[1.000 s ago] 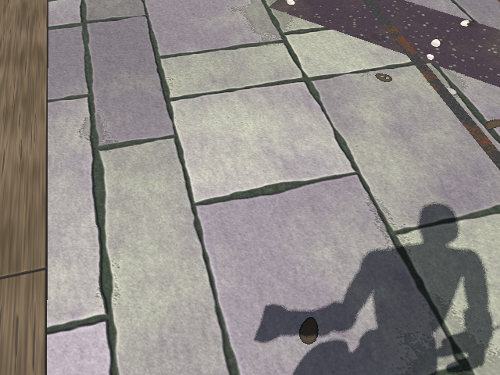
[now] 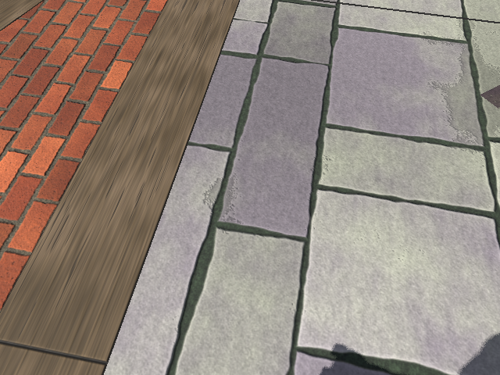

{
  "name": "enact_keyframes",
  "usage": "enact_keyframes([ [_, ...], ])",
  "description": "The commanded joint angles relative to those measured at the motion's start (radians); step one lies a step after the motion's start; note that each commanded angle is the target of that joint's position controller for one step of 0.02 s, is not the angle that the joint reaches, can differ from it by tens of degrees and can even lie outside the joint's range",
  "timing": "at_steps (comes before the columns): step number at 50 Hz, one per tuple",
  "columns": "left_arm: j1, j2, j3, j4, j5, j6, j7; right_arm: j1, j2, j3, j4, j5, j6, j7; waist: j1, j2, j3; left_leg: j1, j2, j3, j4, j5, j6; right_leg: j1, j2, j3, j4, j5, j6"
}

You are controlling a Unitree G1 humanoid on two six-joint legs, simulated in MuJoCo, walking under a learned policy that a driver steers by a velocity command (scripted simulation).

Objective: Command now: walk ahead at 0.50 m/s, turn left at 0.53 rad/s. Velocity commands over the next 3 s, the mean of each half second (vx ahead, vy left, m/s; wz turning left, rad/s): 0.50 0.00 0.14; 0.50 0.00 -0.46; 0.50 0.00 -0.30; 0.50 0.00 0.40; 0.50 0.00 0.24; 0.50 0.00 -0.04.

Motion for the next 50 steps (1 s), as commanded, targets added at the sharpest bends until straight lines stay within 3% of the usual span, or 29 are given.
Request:
enact_keyframes([
  [1,0.026,0.086,0.025,-0.057,0.014,0.009,0.002,-0.031,-0.146,-0.034,-0.083,0.000,-0.024,-0.020,0.042,0.045,-0.099,0.107,0.266,-0.294,-0.218,0.284,0.203,-0.096,-0.028,0.010,-0.125,0.090,0.031],
  [5,-0.104,0.038,0.000,-0.081,0.009,0.010,-0.011,0.020,-0.145,-0.030,-0.055,0.002,-0.020,-0.037,-0.018,0.084,-0.062,0.051,0.198,-0.173,-0.227,0.221,0.133,-0.033,0.006,-0.019,-0.430,0.394,0.048],
  [7,-0.163,0.039,-0.003,-0.094,-0.001,0.004,-0.020,0.061,-0.150,-0.029,-0.035,0.003,-0.021,-0.036,-0.051,0.096,-0.046,0.055,0.211,-0.182,-0.231,0.139,0.120,0.003,0.027,-0.026,-0.516,0.486,0.042],
  [10,-0.217,0.066,0.002,-0.117,-0.008,-0.004,-0.031,0.105,-0.153,-0.029,-0.008,0.007,-0.018,-0.033,-0.071,0.098,-0.019,0.159,0.262,-0.232,-0.186,0.116,0.115,-0.041,0.032,-0.010,-0.588,0.448,0.011],
  [13,-0.198,0.089,0.010,-0.121,-0.007,-0.014,-0.040,0.117,-0.161,-0.032,0.010,0.004,-0.008,-0.037,-0.050,0.121,-0.014,0.265,0.311,-0.278,-0.124,0.213,0.097,-0.042,0.042,-0.016,-0.628,0.328,-0.034],
  [14,-0.157,0.100,0.015,-0.112,-0.007,-0.016,-0.040,0.106,-0.164,-0.033,0.010,0.004,-0.004,-0.038,-0.024,0.135,-0.028,0.279,0.308,-0.275,-0.083,0.309,0.085,0.011,0.057,-0.033,-0.644,0.291,-0.052],
  [15,-0.061,0.121,0.029,-0.082,-0.005,-0.018,-0.037,0.082,-0.159,-0.030,0.005,0.003,0.000,-0.039,0.030,0.131,-0.081,0.288,0.272,-0.231,0.015,0.480,0.064,0.129,0.085,-0.068,-0.675,0.301,-0.080],
  [16,0.079,0.161,0.044,-0.048,0.004,-0.019,-0.034,0.074,-0.132,-0.018,-0.006,-0.005,0.001,-0.040,0.090,0.105,-0.199,0.224,0.222,-0.174,0.205,0.521,0.033,0.352,0.033,-0.021,-0.636,0.349,-0.131],
  [17,0.219,0.240,0.062,-0.030,0.016,-0.018,-0.033,0.159,-0.077,0.003,-0.027,-0.013,-0.009,-0.040,0.095,-0.070,-0.366,-0.065,0.106,-0.100,0.545,0.254,-0.034,0.720,-0.164,0.302,-0.623,0.318,-0.264],
  [18,0.278,0.233,0.064,0.007,-0.005,-0.008,-0.047,0.218,-0.049,0.015,-0.022,-0.006,-0.025,-0.036,0.084,-0.289,-0.412,-0.336,0.009,-0.085,0.772,-0.382,-0.085,0.881,-0.278,0.680,-0.785,0.085,-0.360],
  [19,0.242,0.157,0.040,-0.003,-0.032,-0.002,-0.048,0.121,-0.131,0.001,-0.036,0.005,-0.036,-0.030,0.110,-0.181,-0.291,-0.463,0.073,-0.126,0.851,-0.371,-0.077,0.822,-0.259,0.681,-0.829,-0.099,-0.322],
  [20,0.172,0.129,0.031,-0.020,-0.024,0.008,-0.043,0.019,-0.147,-0.003,-0.059,0.012,-0.046,-0.027,0.108,-0.094,-0.164,-0.495,0.115,-0.099,0.835,-0.278,-0.072,0.686,-0.222,0.557,-0.849,-0.075,-0.287],
  [21,0.130,0.121,0.026,-0.031,-0.011,0.016,-0.040,-0.039,-0.138,-0.002,-0.074,-0.001,-0.055,-0.027,0.093,-0.030,-0.091,-0.478,0.143,-0.076,0.781,-0.214,-0.072,0.560,-0.183,0.468,-0.869,0.024,-0.276],
  [22,0.108,0.107,0.020,-0.039,-0.002,0.019,-0.037,-0.046,-0.128,-0.005,-0.079,-0.015,-0.059,-0.026,0.065,-0.019,-0.064,-0.436,0.169,-0.077,0.711,-0.167,-0.077,0.479,-0.151,0.416,-0.887,0.120,-0.270],
  [23,0.098,0.099,0.016,-0.043,0.003,0.019,-0.033,-0.031,-0.114,-0.005,-0.080,-0.021,-0.060,-0.026,0.041,-0.040,-0.073,-0.383,0.181,-0.076,0.662,-0.142,-0.086,0.436,-0.124,0.381,-0.903,0.191,-0.269],
  [26,0.111,0.116,0.022,-0.037,-0.011,0.020,-0.019,-0.039,-0.079,0.003,-0.090,-0.024,-0.050,-0.030,0.023,-0.067,-0.080,-0.335,0.177,-0.045,0.507,-0.118,-0.126,0.363,-0.093,0.296,-0.932,0.312,-0.284],
  [31,0.177,0.159,0.041,-0.015,-0.025,0.037,0.005,-0.216,-0.046,0.021,-0.128,-0.016,-0.057,-0.024,0.079,-0.059,-0.049,-0.231,0.128,-0.036,0.182,0.175,-0.163,0.275,-0.038,0.213,-0.924,0.321,-0.237],
  [34,0.236,0.156,0.042,0.000,-0.032,0.051,0.011,-0.291,-0.061,0.017,-0.149,-0.003,-0.068,-0.014,0.103,-0.062,-0.047,-0.184,0.100,-0.049,0.093,0.214,-0.163,0.303,-0.051,0.258,-0.878,0.278,-0.225],
  [36,0.246,0.155,0.044,0.000,-0.033,0.060,0.015,-0.301,-0.084,0.008,-0.156,0.001,-0.076,-0.009,0.092,-0.074,-0.050,-0.149,0.095,-0.064,0.044,0.171,-0.149,0.343,-0.068,0.315,-0.831,0.244,-0.208],
  [38,0.227,0.153,0.046,-0.009,-0.030,0.067,0.017,-0.241,-0.107,-0.005,-0.142,0.003,-0.085,-0.009,0.046,-0.095,-0.065,-0.049,0.097,-0.056,-0.002,0.121,-0.118,0.350,-0.065,0.347,-0.761,0.256,-0.184],
  [39,0.219,0.129,0.039,-0.017,-0.025,0.067,0.016,-0.160,-0.129,-0.018,-0.121,-0.002,-0.087,-0.015,0.003,-0.091,-0.106,0.083,0.109,-0.050,-0.031,0.111,-0.090,0.322,-0.025,0.329,-0.681,0.289,-0.158],
  [40,0.201,0.077,0.020,-0.037,-0.015,0.063,0.011,-0.023,-0.176,-0.034,-0.106,-0.018,-0.090,-0.024,-0.065,-0.033,-0.220,0.307,0.235,-0.154,-0.004,0.076,-0.030,0.228,0.028,0.268,-0.461,0.240,-0.124],
  [41,0.291,0.007,0.000,-0.063,-0.021,0.052,0.015,0.092,-0.256,-0.053,-0.086,-0.033,-0.076,-0.030,-0.058,0.202,-0.357,0.637,0.452,-0.498,-0.038,-0.060,0.093,-0.071,0.165,0.117,-0.135,-0.059,-0.057],
  [42,0.327,0.059,0.002,-0.077,-0.038,0.046,0.014,0.124,-0.228,-0.049,-0.063,-0.015,-0.065,-0.022,-0.046,0.346,-0.368,0.652,0.548,-0.769,-0.113,-0.271,0.159,-0.255,0.121,0.097,0.062,-0.257,-0.042],
  [43,0.272,0.132,0.022,-0.067,-0.043,0.050,0.013,0.070,-0.147,-0.028,-0.075,-0.009,-0.062,-0.022,-0.057,0.216,-0.234,0.541,0.502,-0.657,-0.139,-0.332,0.127,-0.304,0.069,0.117,0.139,-0.173,-0.034],
  [44,0.201,0.140,0.026,-0.076,-0.034,0.056,0.011,0.026,-0.113,-0.017,-0.077,-0.012,-0.057,-0.023,-0.054,0.141,-0.145,0.425,0.452,-0.496,-0.149,-0.239,0.093,-0.292,0.037,0.085,0.143,-0.095,-0.027],
  [45,0.167,0.127,0.028,-0.086,-0.026,0.059,0.009,-0.018,-0.093,-0.009,-0.071,-0.018,-0.054,-0.022,-0.031,0.110,-0.091,0.325,0.409,-0.397,-0.178,-0.138,0.079,-0.266,0.013,0.075,0.106,-0.038,-0.023],
  [47,0.156,0.097,0.030,-0.097,-0.028,0.073,-0.001,-0.063,-0.071,-0.002,-0.059,-0.024,-0.058,-0.021,0.006,0.141,-0.045,0.204,0.361,-0.256,-0.231,-0.003,0.067,-0.201,-0.027,0.065,0.050,0.022,-0.019],
  [50,0.120,0.056,0.020,-0.127,-0.024,0.087,-0.008,-0.063,-0.101,-0.015,-0.034,-0.017,-0.070,-0.022,0.017,0.117,-0.033,0.168,0.364,-0.139,-0.283,0.122,0.093,-0.207,-0.042,0.049,-0.027,0.094,0.001],
])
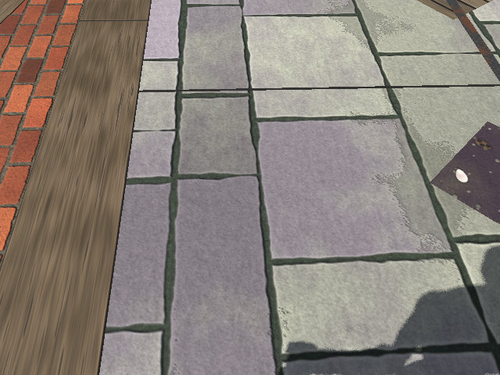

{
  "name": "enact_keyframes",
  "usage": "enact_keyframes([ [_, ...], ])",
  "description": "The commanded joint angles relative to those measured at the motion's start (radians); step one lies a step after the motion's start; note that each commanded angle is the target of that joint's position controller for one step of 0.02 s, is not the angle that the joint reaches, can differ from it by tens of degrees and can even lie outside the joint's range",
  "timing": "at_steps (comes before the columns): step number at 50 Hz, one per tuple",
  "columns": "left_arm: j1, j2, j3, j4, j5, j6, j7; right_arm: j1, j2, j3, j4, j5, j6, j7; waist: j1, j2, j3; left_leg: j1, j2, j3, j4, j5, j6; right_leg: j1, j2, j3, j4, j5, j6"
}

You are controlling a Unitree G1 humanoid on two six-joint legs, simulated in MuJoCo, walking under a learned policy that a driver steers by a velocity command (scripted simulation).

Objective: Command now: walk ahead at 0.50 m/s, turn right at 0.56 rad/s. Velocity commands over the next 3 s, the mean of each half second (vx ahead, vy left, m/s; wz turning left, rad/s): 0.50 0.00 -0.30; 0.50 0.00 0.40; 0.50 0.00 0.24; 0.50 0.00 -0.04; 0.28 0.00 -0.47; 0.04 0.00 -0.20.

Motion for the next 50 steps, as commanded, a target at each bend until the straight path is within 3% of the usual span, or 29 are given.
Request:
enact_keyframes([
  [1,-0.026,0.020,0.003,-0.095,0.006,-0.002,-0.007,-0.034,-0.140,-0.037,-0.042,0.002,-0.022,-0.003,0.009,0.140,0.014,0.084,0.288,-0.189,-0.221,0.182,0.180,-0.151,-0.068,0.046,-0.070,0.099,0.019],
  [6,-0.162,-0.005,-0.014,-0.131,0.007,-0.015,-0.035,-0.001,-0.182,-0.046,-0.004,0.010,-0.010,-0.010,-0.038,0.106,0.035,0.106,0.260,-0.018,-0.224,0.255,0.145,-0.078,-0.047,-0.013,-0.354,0.329,0.001],
  [10,-0.256,0.002,-0.017,-0.175,0.005,-0.020,-0.049,0.071,-0.217,-0.054,0.046,0.035,0.007,-0.002,-0.053,0.106,0.071,0.196,0.301,0.003,-0.204,0.286,0.133,-0.046,-0.013,-0.044,-0.490,0.259,-0.045],
  [12,-0.243,0.030,-0.006,-0.184,0.013,-0.021,-0.051,0.076,-0.242,-0.060,0.062,0.044,0.019,-0.002,-0.021,0.126,0.050,0.250,0.316,0.020,-0.120,0.511,0.119,0.025,0.027,-0.080,-0.535,0.163,-0.080],
  [13,-0.171,0.057,0.010,-0.169,0.018,-0.020,-0.049,0.070,-0.253,-0.060,0.068,0.047,0.026,-0.005,0.032,0.137,-0.003,0.252,0.303,0.048,-0.012,0.683,0.101,0.150,0.063,-0.110,-0.568,0.156,-0.102],
  [14,-0.022,0.101,0.036,-0.124,0.017,-0.018,-0.042,0.073,-0.238,-0.051,0.073,0.044,0.031,-0.010,0.110,0.125,-0.090,0.190,0.266,0.093,0.169,0.765,0.072,0.380,0.105,-0.132,-0.615,0.213,-0.130],
  [15,0.140,0.172,0.064,-0.088,0.016,-0.010,-0.026,0.083,-0.197,-0.030,0.057,0.020,0.026,-0.014,0.176,0.062,-0.201,-0.026,0.226,0.112,0.440,0.527,0.030,0.688,0.002,0.017,-0.574,0.277,-0.172],
  [16,0.158,0.283,0.077,-0.080,0.013,-0.012,-0.020,0.200,-0.064,0.019,0.018,-0.004,0.006,0.001,0.082,-0.212,-0.339,-0.433,0.050,0.070,0.826,-0.300,-0.038,1.008,-0.282,0.555,-0.657,0.110,-0.357],
  [17,0.191,0.188,0.050,-0.093,0.012,-0.018,-0.023,0.128,-0.150,0.000,0.041,0.026,-0.017,0.009,0.151,-0.100,-0.428,-0.511,0.041,-0.128,0.952,-0.408,-0.029,1.006,-0.325,0.709,-0.774,0.034,-0.372],
  [18,0.142,0.153,0.035,-0.082,0.020,-0.028,-0.027,0.021,-0.194,-0.015,0.002,0.061,-0.026,0.013,0.153,-0.074,-0.263,-0.594,0.082,-0.125,0.973,-0.338,-0.014,0.896,-0.284,0.543,-0.789,0.099,-0.323],
  [19,0.079,0.130,0.027,-0.080,0.017,-0.034,-0.026,-0.018,-0.178,-0.008,-0.008,0.054,-0.031,0.007,0.117,-0.029,-0.172,-0.584,0.125,-0.113,0.910,-0.248,-0.006,0.756,-0.240,0.420,-0.797,0.185,-0.291],
  [20,0.018,0.091,0.016,-0.081,0.023,-0.037,-0.026,-0.024,-0.173,-0.010,0.002,0.034,-0.027,0.002,0.081,-0.007,-0.111,-0.540,0.155,-0.111,0.846,-0.190,-0.010,0.631,-0.212,0.324,-0.820,0.273,-0.273],
  [21,-0.019,0.062,0.007,-0.087,0.035,-0.043,-0.026,0.009,-0.169,-0.013,0.015,0.032,-0.014,0.004,0.042,-0.023,-0.091,-0.465,0.178,-0.125,0.814,-0.146,-0.012,0.537,-0.191,0.261,-0.856,0.323,-0.263],
  [23,-0.043,0.054,0.008,-0.074,0.036,-0.061,-0.026,0.056,-0.130,-0.008,0.039,0.035,0.016,0.006,0.007,-0.017,-0.074,-0.403,0.184,-0.127,0.775,-0.103,-0.025,0.446,-0.187,0.194,-0.926,0.333,-0.271],
  [26,-0.035,0.073,0.016,-0.037,0.043,-0.083,-0.019,0.000,-0.105,-0.003,0.025,0.030,0.040,-0.002,0.008,0.007,-0.005,-0.465,0.178,-0.158,0.670,0.025,-0.048,0.407,-0.186,0.081,-0.994,0.351,-0.260],
  [30,-0.028,0.083,0.018,-0.006,0.042,-0.086,-0.006,-0.089,-0.090,0.001,0.005,0.029,0.032,0.013,0.039,0.009,0.034,-0.457,0.140,-0.139,0.430,0.272,-0.041,0.432,-0.145,-0.075,-1.019,0.364,-0.200],
  [32,-0.001,0.096,0.021,0.015,0.037,-0.084,-0.001,-0.154,-0.074,0.009,-0.018,0.028,0.028,0.024,0.069,0.018,0.057,-0.444,0.127,-0.105,0.340,0.326,-0.031,0.461,-0.156,-0.114,-1.030,0.358,-0.188],
  [37,0.052,0.120,0.035,0.065,0.016,-0.050,0.007,-0.243,-0.080,0.010,-0.085,0.027,0.029,0.053,0.093,0.018,0.082,-0.508,0.101,-0.059,0.233,0.193,0.022,0.668,-0.216,-0.161,-0.940,0.497,-0.158],
  [39,0.032,0.148,0.043,0.063,0.013,-0.033,0.018,-0.208,-0.107,-0.003,-0.099,0.026,0.033,0.061,0.057,-0.017,0.034,-0.422,0.048,0.001,0.232,0.079,0.057,0.709,-0.219,-0.192,-0.818,0.817,-0.131],
  [40,0.021,0.160,0.046,0.059,0.013,-0.023,0.025,-0.137,-0.133,-0.018,-0.091,0.025,0.037,0.060,0.014,-0.035,-0.020,-0.320,0.008,0.033,0.238,0.032,0.079,0.710,-0.209,-0.209,-0.700,0.983,-0.114],
  [41,0.006,0.156,0.042,0.053,0.012,-0.014,0.032,0.005,-0.176,-0.045,-0.059,0.027,0.039,0.054,-0.067,-0.020,-0.097,-0.121,-0.038,0.047,0.193,0.062,0.112,0.649,-0.174,-0.241,-0.504,1.031,-0.084],
  [42,0.022,0.129,0.028,0.037,0.025,-0.018,0.040,0.171,-0.257,-0.079,-0.026,0.031,0.046,0.036,-0.137,0.064,-0.199,0.189,0.041,-0.119,0.172,0.093,0.170,0.429,-0.132,-0.245,-0.215,0.795,-0.041],
  [43,0.135,-0.018,-0.021,-0.010,0.056,-0.047,0.018,0.177,-0.357,-0.097,-0.027,0.043,0.045,0.029,-0.027,0.332,-0.293,0.552,0.301,-0.678,0.100,-0.067,0.369,-0.043,0.081,-0.181,0.154,-0.146,0.031],
  [44,0.042,0.048,-0.014,-0.008,0.025,-0.088,0.001,0.207,-0.276,-0.072,-0.050,0.036,0.036,0.030,-0.099,0.219,-0.407,0.631,0.348,-0.894,-0.041,-0.173,0.391,-0.166,0.104,0.041,0.265,-0.272,0.015],
  [45,-0.055,0.098,-0.001,-0.041,-0.013,-0.111,-0.010,0.174,-0.229,-0.059,-0.048,0.026,0.029,0.028,-0.116,0.174,-0.270,0.548,0.322,-0.747,-0.064,-0.118,0.338,-0.243,0.050,0.057,0.255,-0.188,-0.009],
  [46,-0.088,0.088,-0.007,-0.052,-0.007,-0.124,-0.007,0.114,-0.211,-0.053,-0.058,0.028,0.026,0.025,-0.080,0.093,-0.180,0.406,0.282,-0.633,-0.064,-0.037,0.305,-0.225,0.006,0.047,0.173,-0.104,-0.021],
  [47,-0.101,0.091,-0.002,-0.049,0.020,-0.126,0.000,0.048,-0.181,-0.044,-0.073,0.027,0.028,0.022,-0.040,0.057,-0.111,0.262,0.248,-0.545,-0.077,0.071,0.286,-0.171,-0.023,0.039,0.082,-0.060,-0.014],
  [48,-0.086,0.099,0.006,-0.047,0.030,-0.117,0.002,0.009,-0.158,-0.034,-0.091,0.014,0.027,0.017,-0.003,0.081,-0.090,0.161,0.222,-0.492,-0.099,0.162,0.281,-0.093,-0.043,0.045,0.037,-0.029,-0.008],
  [50,-0.053,0.082,0.006,-0.046,0.038,-0.093,0.002,-0.018,-0.158,-0.035,-0.107,0.014,0.028,0.011,0.031,0.097,-0.069,0.060,0.197,-0.441,-0.133,0.243,0.289,-0.038,-0.048,0.032,-0.040,-0.010,0.020],
])
Over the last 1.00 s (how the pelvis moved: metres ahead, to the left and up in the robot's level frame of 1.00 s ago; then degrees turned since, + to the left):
0.55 -0.02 0.00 -15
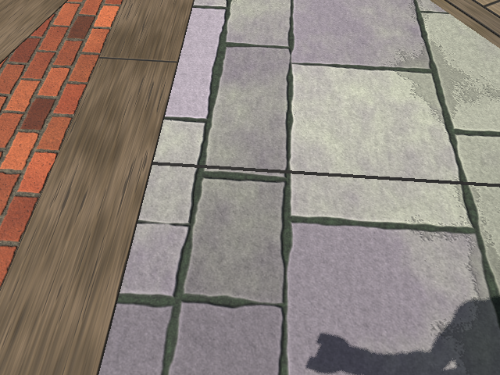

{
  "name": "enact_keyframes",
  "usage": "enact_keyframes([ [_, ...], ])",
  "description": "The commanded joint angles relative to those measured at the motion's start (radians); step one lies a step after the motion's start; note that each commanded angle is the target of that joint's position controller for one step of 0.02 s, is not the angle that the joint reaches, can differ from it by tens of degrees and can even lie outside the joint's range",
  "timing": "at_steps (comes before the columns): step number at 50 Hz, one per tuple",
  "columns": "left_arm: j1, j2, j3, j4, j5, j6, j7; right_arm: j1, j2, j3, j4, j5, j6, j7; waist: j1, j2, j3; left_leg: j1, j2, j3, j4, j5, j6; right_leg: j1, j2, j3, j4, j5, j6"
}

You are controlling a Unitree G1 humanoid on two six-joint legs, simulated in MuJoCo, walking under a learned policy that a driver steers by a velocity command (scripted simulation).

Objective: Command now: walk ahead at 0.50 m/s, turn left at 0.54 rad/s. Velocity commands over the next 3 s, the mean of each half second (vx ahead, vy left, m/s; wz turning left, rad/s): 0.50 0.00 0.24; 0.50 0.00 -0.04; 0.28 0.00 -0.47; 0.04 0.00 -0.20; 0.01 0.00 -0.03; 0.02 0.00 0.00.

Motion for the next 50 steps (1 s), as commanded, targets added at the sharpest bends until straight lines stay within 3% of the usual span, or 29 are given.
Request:
enact_keyframes([
  [1,0.019,0.103,0.032,-0.073,0.013,0.003,0.005,-0.020,-0.133,-0.033,-0.083,-0.002,-0.016,-0.017,0.035,0.056,-0.096,0.137,0.266,-0.325,-0.231,0.246,0.212,-0.130,-0.044,0.021,-0.102,0.059,0.033],
  [3,-0.025,0.074,0.020,-0.082,0.015,0.012,0.006,-0.005,-0.150,-0.037,-0.073,0.000,-0.017,-0.030,0.023,0.062,-0.071,0.087,0.240,-0.248,-0.247,0.278,0.192,-0.126,-0.038,-0.003,-0.235,0.178,0.059],
  [6,-0.131,0.042,0.004,-0.097,0.011,0.006,-0.005,0.038,-0.144,-0.033,-0.048,0.004,-0.014,-0.037,-0.032,0.086,-0.056,0.054,0.188,-0.168,-0.242,0.200,0.133,-0.043,-0.006,-0.022,-0.470,0.427,0.063],
  [10,-0.225,0.068,0.009,-0.123,-0.007,-0.007,-0.021,0.109,-0.153,-0.032,-0.010,0.009,-0.010,-0.034,-0.076,0.095,-0.029,0.150,0.244,-0.226,-0.208,0.109,0.120,-0.047,0.014,-0.010,-0.598,0.480,0.034],
  [13,-0.217,0.094,0.019,-0.131,-0.005,-0.017,-0.030,0.123,-0.159,-0.035,0.007,0.006,-0.001,-0.037,-0.057,0.111,-0.019,0.262,0.300,-0.282,-0.143,0.170,0.102,-0.061,0.020,-0.006,-0.643,0.366,-0.012],
  [15,-0.111,0.117,0.034,-0.105,-0.003,-0.022,-0.028,0.097,-0.156,-0.034,0.005,0.006,0.006,-0.038,0.009,0.123,-0.057,0.284,0.276,-0.265,-0.033,0.375,0.073,0.077,0.050,-0.045,-0.692,0.319,-0.054],
  [16,0.016,0.155,0.052,-0.074,0.005,-0.025,-0.023,0.090,-0.128,-0.023,-0.003,-0.001,0.007,-0.037,0.068,0.099,-0.159,0.239,0.220,-0.218,0.132,0.446,0.044,0.278,0.017,-0.020,-0.672,0.356,-0.095],
  [17,0.173,0.221,0.067,-0.058,0.015,-0.024,-0.020,0.126,-0.082,-0.003,-0.025,-0.020,0.004,-0.040,0.109,-0.028,-0.317,0.046,0.128,-0.151,0.432,0.222,-0.003,0.581,-0.159,0.198,-0.635,0.368,-0.183],
  [18,0.244,0.257,0.081,-0.014,0.006,-0.012,-0.030,0.246,-0.021,0.014,-0.025,0.005,-0.012,-0.037,0.070,-0.328,-0.398,-0.293,-0.004,-0.096,0.728,-0.376,-0.066,0.829,-0.322,0.639,-0.775,0.102,-0.316],
  [19,0.239,0.164,0.056,-0.018,-0.020,-0.009,-0.032,0.181,-0.114,-0.001,-0.017,0.017,-0.020,-0.034,0.106,-0.199,-0.317,-0.416,0.052,-0.167,0.824,-0.399,-0.063,0.798,-0.312,0.688,-0.838,-0.118,-0.285],
  [20,0.169,0.129,0.043,-0.028,-0.017,-0.003,-0.027,0.068,-0.147,-0.011,-0.043,0.023,-0.023,-0.030,0.111,-0.108,-0.181,-0.459,0.099,-0.132,0.827,-0.306,-0.059,0.672,-0.282,0.545,-0.856,-0.100,-0.247],
  [21,0.115,0.120,0.036,-0.038,-0.002,0.003,-0.025,0.005,-0.136,-0.008,-0.058,0.012,-0.027,-0.031,0.093,-0.035,-0.111,-0.437,0.140,-0.094,0.788,-0.230,-0.061,0.549,-0.242,0.443,-0.875,0.013,-0.232],
  [22,0.081,0.103,0.030,-0.038,0.005,0.005,-0.025,-0.016,-0.123,-0.010,-0.065,0.000,-0.029,-0.029,0.069,-0.025,-0.067,-0.412,0.170,-0.085,0.727,-0.178,-0.065,0.463,-0.210,0.376,-0.899,0.118,-0.233],
  [23,0.065,0.088,0.023,-0.038,0.012,0.002,-0.024,0.001,-0.109,-0.011,-0.062,-0.001,-0.027,-0.027,0.043,-0.054,-0.067,-0.359,0.193,-0.083,0.689,-0.145,-0.069,0.412,-0.182,0.323,-0.918,0.197,-0.226],
  [26,0.071,0.097,0.024,-0.018,-0.003,-0.005,-0.022,0.017,-0.066,-0.003,-0.056,-0.002,-0.015,-0.027,0.022,-0.075,-0.065,-0.329,0.209,-0.051,0.588,-0.116,-0.095,0.359,-0.158,0.220,-0.965,0.338,-0.244],
  [29,0.093,0.132,0.034,0.004,-0.007,0.002,-0.012,-0.075,-0.043,0.008,-0.082,-0.008,-0.016,-0.027,0.041,-0.047,-0.041,-0.357,0.217,-0.033,0.413,0.024,-0.118,0.356,-0.145,0.141,-0.997,0.418,-0.242],
  [33,0.149,0.147,0.036,0.040,-0.017,0.015,-0.006,-0.200,-0.024,0.017,-0.106,-0.001,-0.029,-0.013,0.089,-0.047,-0.017,-0.286,0.183,0.001,0.183,0.221,-0.119,0.357,-0.111,0.051,-0.998,0.430,-0.207],
  [36,0.202,0.153,0.037,0.073,-0.022,0.028,-0.004,-0.277,-0.030,0.017,-0.133,0.008,-0.036,0.001,0.111,-0.048,0.005,-0.283,0.164,0.004,0.106,0.234,-0.104,0.424,-0.148,0.063,-0.975,0.426,-0.202],
  [38,0.212,0.162,0.041,0.088,-0.024,0.040,0.000,-0.301,-0.042,0.013,-0.147,0.009,-0.041,0.011,0.102,-0.055,0.014,-0.292,0.157,-0.001,0.067,0.176,-0.080,0.490,-0.180,0.074,-0.940,0.466,-0.189],
  [40,0.199,0.179,0.047,0.095,-0.024,0.050,0.006,-0.260,-0.066,0.003,-0.141,0.006,-0.044,0.016,0.064,-0.068,-0.013,-0.215,0.136,0.015,0.039,0.106,-0.050,0.532,-0.191,0.070,-0.871,0.605,-0.169],
  [41,0.178,0.186,0.049,0.093,-0.026,0.055,0.009,-0.181,-0.088,-0.010,-0.120,0.002,-0.045,0.013,0.013,-0.072,-0.062,-0.092,0.107,0.043,0.014,0.101,-0.029,0.527,-0.171,0.045,-0.779,0.760,-0.152],
  [42,0.178,0.165,0.040,0.090,-0.022,0.057,0.010,-0.038,-0.133,-0.033,-0.078,-0.004,-0.045,0.004,-0.054,-0.052,-0.156,0.136,0.108,0.041,0.007,0.127,0.003,0.455,-0.121,0.019,-0.608,0.810,-0.126],
  [43,0.177,0.111,0.016,0.062,0.003,0.054,0.011,0.149,-0.206,-0.054,-0.049,-0.017,-0.042,-0.009,-0.123,0.056,-0.315,0.455,0.299,-0.162,0.051,0.167,0.068,0.242,-0.058,-0.014,-0.300,0.527,-0.090],
  [44,0.316,-0.008,-0.019,0.052,-0.006,0.033,0.004,0.176,-0.267,-0.063,-0.033,-0.019,-0.036,-0.007,-0.052,0.320,-0.437,0.749,0.521,-0.611,-0.048,-0.019,0.222,-0.137,0.113,-0.014,0.028,-0.181,-0.033],
  [45,0.253,0.109,0.008,0.071,-0.030,0.019,-0.001,0.183,-0.165,-0.042,-0.035,-0.007,-0.032,-0.009,-0.103,0.210,-0.398,0.703,0.502,-0.660,-0.119,-0.184,0.202,-0.247,0.067,0.096,0.136,-0.217,-0.036],
  [46,0.154,0.154,0.024,0.040,-0.049,0.013,-0.004,0.119,-0.130,-0.028,-0.035,-0.006,-0.034,-0.013,-0.097,0.160,-0.241,0.570,0.469,-0.501,-0.146,-0.168,0.155,-0.296,0.024,0.081,0.142,-0.126,-0.043],
  [47,0.105,0.143,0.024,0.031,-0.044,0.013,0.000,0.054,-0.109,-0.020,-0.037,-0.011,-0.036,-0.014,-0.066,0.099,-0.166,0.434,0.427,-0.388,-0.177,-0.094,0.128,-0.264,-0.021,0.059,0.102,-0.037,-0.038],
  [48,0.086,0.132,0.028,0.029,-0.031,0.020,0.002,0.005,-0.080,-0.013,-0.035,-0.016,-0.040,-0.011,-0.038,0.094,-0.107,0.329,0.392,-0.306,-0.214,-0.025,0.114,-0.232,-0.045,0.056,0.052,0.019,-0.030],
  [50,0.134,0.093,0.029,0.045,-0.032,0.047,0.003,-0.037,-0.056,-0.010,-0.024,-0.024,-0.057,-0.008,0.013,0.119,-0.080,0.211,0.358,-0.193,-0.281,0.053,0.102,-0.135,-0.073,0.062,0.013,0.082,-0.019],
])
Over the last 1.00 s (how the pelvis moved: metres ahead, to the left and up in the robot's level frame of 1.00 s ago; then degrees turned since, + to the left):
0.55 -0.04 -0.01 7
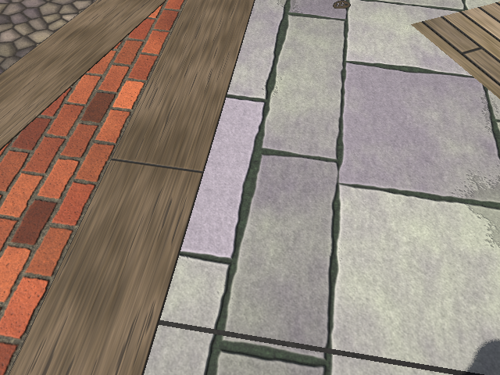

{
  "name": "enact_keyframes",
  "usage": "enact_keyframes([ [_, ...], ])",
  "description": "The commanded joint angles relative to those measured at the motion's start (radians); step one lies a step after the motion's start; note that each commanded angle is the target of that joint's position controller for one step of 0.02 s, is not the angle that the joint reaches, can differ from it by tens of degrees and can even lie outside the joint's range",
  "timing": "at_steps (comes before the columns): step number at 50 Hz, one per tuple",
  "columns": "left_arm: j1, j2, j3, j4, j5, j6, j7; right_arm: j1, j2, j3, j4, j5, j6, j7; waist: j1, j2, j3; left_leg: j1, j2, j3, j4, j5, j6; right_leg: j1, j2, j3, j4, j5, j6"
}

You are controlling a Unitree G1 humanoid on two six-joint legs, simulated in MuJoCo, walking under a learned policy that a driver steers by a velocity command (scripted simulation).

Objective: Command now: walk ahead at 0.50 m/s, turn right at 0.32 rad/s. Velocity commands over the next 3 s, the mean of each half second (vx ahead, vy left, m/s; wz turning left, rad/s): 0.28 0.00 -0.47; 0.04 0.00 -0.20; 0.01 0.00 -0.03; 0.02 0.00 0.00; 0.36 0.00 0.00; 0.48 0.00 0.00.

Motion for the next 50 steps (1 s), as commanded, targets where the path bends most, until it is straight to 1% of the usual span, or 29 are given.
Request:
enact_keyframes([
  [1,0.023,0.060,0.025,-0.059,-0.002,0.012,0.005,0.024,-0.094,-0.030,-0.019,-0.005,-0.029,-0.001,-0.005,0.132,-0.044,0.164,0.280,-0.248,-0.291,0.102,0.153,-0.172,-0.089,0.059,0.000,0.089,0.014],
  [5,-0.052,0.043,0.028,-0.093,0.008,0.028,0.006,0.024,-0.126,-0.042,0.019,-0.013,-0.036,-0.014,-0.001,0.096,0.013,0.156,0.269,-0.093,-0.318,0.296,0.147,-0.248,-0.084,0.074,-0.140,0.253,0.037],
  [8,-0.137,0.015,0.017,-0.127,0.022,0.016,-0.015,0.003,-0.151,-0.045,0.025,-0.008,-0.019,-0.034,-0.019,0.096,0.025,0.128,0.215,0.060,-0.280,0.500,0.107,-0.153,-0.053,-0.021,-0.370,0.418,0.037],
  [10,-0.202,0.002,0.012,-0.161,0.026,0.015,-0.032,0.043,-0.169,-0.049,0.043,-0.001,-0.005,-0.047,-0.049,0.090,0.012,0.177,0.232,0.083,-0.248,0.552,0.102,-0.128,-0.034,-0.060,-0.455,0.468,0.031],
  [13,-0.219,0.031,0.024,-0.198,0.025,0.024,-0.053,0.053,-0.196,-0.060,0.055,0.021,0.025,-0.056,-0.043,0.108,-0.009,0.295,0.275,0.087,-0.157,0.612,0.087,-0.134,-0.016,-0.074,-0.519,0.373,-0.001],
  [15,-0.163,0.069,0.043,-0.203,0.031,0.028,-0.062,0.025,-0.215,-0.069,0.046,0.036,0.045,-0.067,-0.002,0.129,-0.045,0.330,0.286,0.089,-0.026,0.758,0.066,-0.065,0.027,-0.108,-0.536,0.263,-0.035],
  [16,-0.084,0.099,0.059,-0.189,0.030,0.027,-0.062,0.010,-0.214,-0.071,0.039,0.040,0.055,-0.072,0.039,0.119,-0.084,0.323,0.266,0.099,0.101,0.783,0.045,0.026,0.060,-0.123,-0.579,0.261,-0.059],
  [17,0.024,0.145,0.083,-0.163,0.032,0.023,-0.049,0.011,-0.194,-0.063,0.034,0.039,0.059,-0.072,0.094,0.069,-0.140,0.268,0.207,0.121,0.299,0.684,0.000,0.187,0.090,-0.113,-0.682,0.396,-0.094],
  [18,0.063,0.244,0.104,-0.171,0.033,0.027,-0.021,0.073,-0.131,-0.040,0.016,-0.007,0.052,-0.064,0.073,-0.129,-0.227,0.024,0.122,0.125,0.607,0.164,-0.069,0.444,-0.102,0.150,-0.648,0.875,-0.172],
  [19,-0.010,0.295,0.102,-0.220,0.049,0.028,-0.015,0.173,-0.075,-0.014,-0.013,-0.024,0.042,-0.045,-0.023,-0.255,-0.385,-0.296,-0.076,-0.022,0.956,-0.560,-0.130,0.704,-0.347,0.613,-0.669,1.009,-0.430],
  [20,-0.023,0.221,0.087,-0.246,0.040,0.034,-0.023,0.117,-0.161,-0.031,0.005,-0.001,0.034,-0.028,0.054,-0.076,-0.458,-0.324,-0.017,-0.196,0.992,-0.502,-0.109,0.662,-0.314,0.566,-0.728,0.829,-0.409],
  [21,-0.080,0.176,0.074,-0.257,0.033,0.033,-0.023,0.032,-0.170,-0.033,-0.023,0.026,0.036,-0.028,0.044,-0.036,-0.337,-0.361,0.015,-0.184,0.956,-0.419,-0.090,0.556,-0.265,0.448,-0.749,0.694,-0.355],
  [22,-0.122,0.144,0.066,-0.252,0.018,0.037,-0.019,0.008,-0.154,-0.033,-0.016,0.016,0.044,-0.041,0.013,0.048,-0.221,-0.367,0.053,-0.172,0.864,-0.354,-0.093,0.416,-0.208,0.366,-0.777,0.581,-0.294],
  [23,-0.154,0.119,0.058,-0.256,0.013,0.044,-0.010,-0.001,-0.167,-0.039,-0.014,0.002,0.058,-0.054,-0.006,0.032,-0.170,-0.332,0.076,-0.173,0.782,-0.310,-0.096,0.305,-0.179,0.327,-0.799,0.501,-0.265],
  [24,-0.171,0.116,0.056,-0.263,0.026,0.049,-0.005,0.013,-0.167,-0.042,-0.011,0.002,0.072,-0.056,-0.030,-0.005,-0.150,-0.262,0.078,-0.163,0.744,-0.280,-0.099,0.213,-0.153,0.300,-0.822,0.464,-0.253],
  [26,-0.183,0.124,0.058,-0.268,0.044,0.051,0.001,0.050,-0.139,-0.037,0.002,0.001,0.082,-0.060,-0.044,-0.042,-0.159,-0.196,0.063,-0.138,0.663,-0.250,-0.115,0.144,-0.127,0.252,-0.829,0.520,-0.253],
  [28,-0.169,0.132,0.060,-0.259,0.043,0.051,0.011,0.044,-0.120,-0.030,0.004,0.000,0.086,-0.067,-0.035,-0.048,-0.184,-0.177,0.063,-0.136,0.576,-0.224,-0.131,0.145,-0.123,0.229,-0.818,0.548,-0.251],
  [30,-0.176,0.129,0.057,-0.256,0.040,0.058,0.020,0.026,-0.113,-0.025,0.002,0.002,0.092,-0.069,-0.023,-0.060,-0.197,-0.148,0.071,-0.138,0.503,-0.173,-0.137,0.137,-0.112,0.220,-0.820,0.431,-0.234],
  [33,-0.188,0.118,0.049,-0.248,0.046,0.069,0.021,-0.011,-0.116,-0.024,-0.004,0.008,0.095,-0.067,-0.002,-0.090,-0.161,-0.102,0.073,-0.134,0.398,-0.141,-0.135,0.100,-0.104,0.238,-0.840,0.207,-0.217],
  [35,-0.182,0.106,0.041,-0.236,0.049,0.073,0.017,-0.021,-0.115,-0.024,-0.006,0.008,0.088,-0.061,0.009,-0.101,-0.139,-0.073,0.069,-0.128,0.319,-0.154,-0.126,0.108,-0.110,0.263,-0.828,0.147,-0.209],
  [38,-0.180,0.062,0.018,-0.215,0.039,0.078,0.014,0.025,-0.090,-0.019,0.013,0.001,0.070,-0.043,-0.030,-0.079,-0.119,0.083,0.050,-0.094,0.027,-0.016,-0.084,0.090,-0.080,0.257,-0.762,0.122,-0.150],
  [39,-0.132,0.035,0.008,-0.198,0.044,0.073,0.013,0.031,-0.118,-0.020,0.010,-0.016,0.064,-0.039,-0.020,-0.033,-0.115,0.149,0.111,-0.158,-0.037,0.062,-0.056,0.061,-0.041,0.231,-0.721,0.088,-0.094],
  [40,-0.069,0.019,0.006,-0.192,0.058,0.065,0.010,0.020,-0.201,-0.034,-0.003,-0.029,0.063,-0.042,0.041,0.144,-0.114,0.173,0.254,-0.296,-0.056,0.203,0.010,0.016,0.061,0.131,-0.594,-0.021,-0.036],
  [41,-0.102,0.028,0.012,-0.208,0.051,0.061,0.010,-0.022,-0.171,-0.028,0.014,-0.033,0.064,-0.039,0.057,0.279,-0.083,0.020,0.299,-0.372,-0.110,0.073,0.093,0.078,0.090,0.040,-0.599,-0.028,0.000],
  [42,-0.135,0.057,0.017,-0.201,0.057,0.060,0.012,-0.078,-0.114,-0.012,-0.007,-0.028,0.059,-0.034,0.048,0.233,-0.060,-0.029,0.250,-0.337,-0.123,-0.032,0.075,0.156,0.064,0.048,-0.617,0.050,0.013],
  [43,-0.174,0.054,0.019,-0.201,0.058,0.065,0.012,-0.063,-0.107,-0.012,0.002,-0.022,0.054,-0.033,0.027,0.212,-0.063,-0.024,0.198,-0.285,-0.108,-0.101,0.028,0.183,0.069,0.045,-0.634,0.118,0.013],
  [44,-0.183,0.045,0.019,-0.193,0.059,0.075,0.013,-0.043,-0.121,-0.013,0.009,-0.017,0.048,-0.032,0.014,0.200,-0.056,-0.033,0.171,-0.253,-0.104,-0.131,0.002,0.210,0.063,0.057,-0.642,0.153,0.010],
  [46,-0.169,0.041,0.018,-0.185,0.055,0.085,0.012,-0.022,-0.117,-0.008,0.021,-0.013,0.041,-0.035,0.012,0.171,-0.031,-0.046,0.141,-0.215,-0.094,-0.159,-0.023,0.225,0.044,0.079,-0.662,0.181,-0.006],
  [50,-0.167,0.033,0.020,-0.156,0.049,0.073,0.015,0.014,-0.109,-0.005,0.033,-0.004,0.043,-0.044,-0.014,0.073,-0.037,0.028,0.110,-0.173,-0.031,-0.070,-0.025,0.192,0.037,0.090,-0.673,0.239,-0.013],
])
Over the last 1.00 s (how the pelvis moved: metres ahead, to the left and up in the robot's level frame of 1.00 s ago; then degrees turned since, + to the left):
0.56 0.03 0.00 4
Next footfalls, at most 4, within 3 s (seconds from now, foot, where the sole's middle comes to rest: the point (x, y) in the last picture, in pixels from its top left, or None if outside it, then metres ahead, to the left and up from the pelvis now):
0.34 right None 0.32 -0.15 -0.77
0.78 left None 0.36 0.09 -0.77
2.20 right None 0.36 -0.17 -0.77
2.68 left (287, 269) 0.79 -0.09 -0.77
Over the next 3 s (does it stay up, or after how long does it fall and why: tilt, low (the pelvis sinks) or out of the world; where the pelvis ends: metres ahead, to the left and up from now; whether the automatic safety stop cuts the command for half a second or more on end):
stays up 0.75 -0.16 0.01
